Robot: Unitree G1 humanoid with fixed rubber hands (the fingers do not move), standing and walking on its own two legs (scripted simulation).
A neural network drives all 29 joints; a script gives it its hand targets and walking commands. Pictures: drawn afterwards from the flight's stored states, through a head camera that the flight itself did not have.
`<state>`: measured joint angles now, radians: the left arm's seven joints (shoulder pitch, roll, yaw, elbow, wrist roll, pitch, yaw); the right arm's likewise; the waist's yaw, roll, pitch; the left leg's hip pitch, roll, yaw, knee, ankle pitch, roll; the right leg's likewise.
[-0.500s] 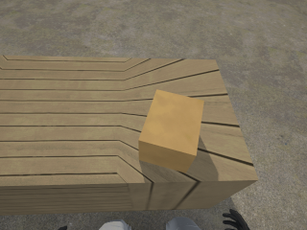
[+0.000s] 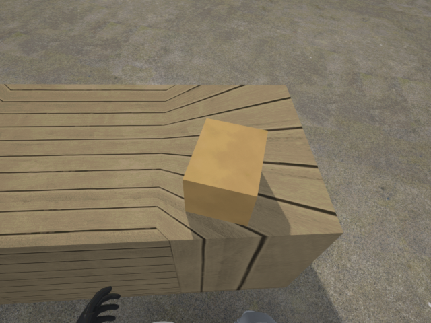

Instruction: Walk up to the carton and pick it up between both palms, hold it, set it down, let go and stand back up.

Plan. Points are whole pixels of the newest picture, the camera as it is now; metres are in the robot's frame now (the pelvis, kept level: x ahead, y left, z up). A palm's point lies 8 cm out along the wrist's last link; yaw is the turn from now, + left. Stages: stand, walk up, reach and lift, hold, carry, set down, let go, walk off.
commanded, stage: walk up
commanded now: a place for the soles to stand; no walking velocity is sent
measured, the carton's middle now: (226, 171) +0.49 -0.03 -0.10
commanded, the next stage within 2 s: none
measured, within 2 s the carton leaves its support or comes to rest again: neither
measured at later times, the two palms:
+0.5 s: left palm out of the picture +0.00 +0.24 -0.11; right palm out of the picture +0.05 -0.27 -0.11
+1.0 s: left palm out of the picture +0.08 +0.23 -0.11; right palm out of the picture +0.10 -0.26 -0.10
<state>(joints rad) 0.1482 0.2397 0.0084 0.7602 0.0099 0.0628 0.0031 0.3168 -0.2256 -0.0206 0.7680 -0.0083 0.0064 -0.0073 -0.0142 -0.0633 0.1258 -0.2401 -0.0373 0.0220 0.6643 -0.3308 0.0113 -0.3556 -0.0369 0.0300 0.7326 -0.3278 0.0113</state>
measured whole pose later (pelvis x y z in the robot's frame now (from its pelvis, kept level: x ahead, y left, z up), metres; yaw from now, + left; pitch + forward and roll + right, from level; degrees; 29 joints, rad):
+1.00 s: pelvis +0.03 -0.02 +0.02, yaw +6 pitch -1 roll +0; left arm 0.22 0.23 0.00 0.88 0.00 0.02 0.00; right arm 0.33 -0.22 0.00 0.81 0.00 -0.02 -0.02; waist 0.00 0.00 0.03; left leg -0.22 -0.01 -0.11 0.54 -0.30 -0.03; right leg -0.25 0.00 -0.06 0.53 -0.26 -0.02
